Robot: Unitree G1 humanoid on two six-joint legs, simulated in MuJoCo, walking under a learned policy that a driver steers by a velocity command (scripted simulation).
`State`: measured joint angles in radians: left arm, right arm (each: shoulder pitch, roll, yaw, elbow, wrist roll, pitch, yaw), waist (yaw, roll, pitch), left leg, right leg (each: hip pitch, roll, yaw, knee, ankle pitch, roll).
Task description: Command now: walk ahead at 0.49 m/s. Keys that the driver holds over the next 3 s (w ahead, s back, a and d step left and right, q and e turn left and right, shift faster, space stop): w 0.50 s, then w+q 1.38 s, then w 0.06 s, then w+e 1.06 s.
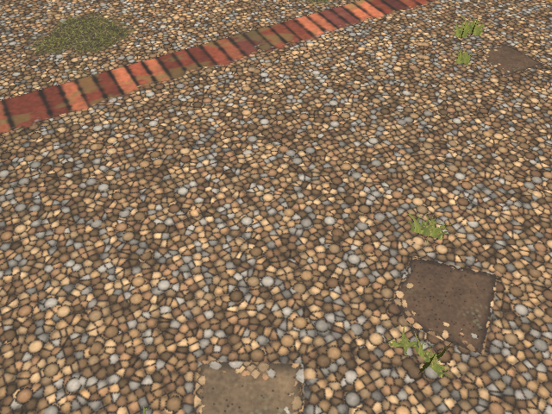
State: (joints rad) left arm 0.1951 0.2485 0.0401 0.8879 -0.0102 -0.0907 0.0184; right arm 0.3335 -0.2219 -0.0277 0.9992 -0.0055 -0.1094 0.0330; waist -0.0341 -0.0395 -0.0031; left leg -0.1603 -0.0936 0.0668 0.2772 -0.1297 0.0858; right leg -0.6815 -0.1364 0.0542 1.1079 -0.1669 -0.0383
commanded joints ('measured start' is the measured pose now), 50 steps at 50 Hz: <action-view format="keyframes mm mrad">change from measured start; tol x32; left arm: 1 18 44 13 -44 9 0 3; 50 14 144 36 -94 10 -68 -11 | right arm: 1 -33 -138 -23 -56 3 -14 -21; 50 -113 -129 -66 -260 11 26 -7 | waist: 1 40 70 57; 17 152 -208 -377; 50 30 24 -84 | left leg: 1 -84 283 -207 -190 79 168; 14 166 290 -131 197 457 62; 18 -637 110 -188 1080 -352 -19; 39 -608 169 -61 337 119 1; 43 -166 25 60 290 9 80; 46 606 442 -917 34 -143 369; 50 84 290 -471 -22 149 225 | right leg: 1 -26 -33 4 -156 164 22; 14 368 125 -104 -635 76 -66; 17 1085 -269 693 -802 -104 -300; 23 519 -87 150 -943 201 -191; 38 789 -140 -137 -949 309 -115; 43 752 -100 -236 -481 922 -44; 46 -81 188 36 339 -400 42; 50 12 22 40 104 -158 17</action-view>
